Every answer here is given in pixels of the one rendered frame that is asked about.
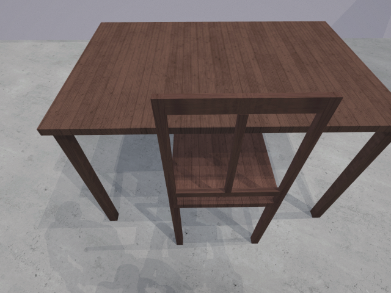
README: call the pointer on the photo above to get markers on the chair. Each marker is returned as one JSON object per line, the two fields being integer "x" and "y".
{"x": 232, "y": 170}

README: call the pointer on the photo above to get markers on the table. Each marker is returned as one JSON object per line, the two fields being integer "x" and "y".
{"x": 109, "y": 89}

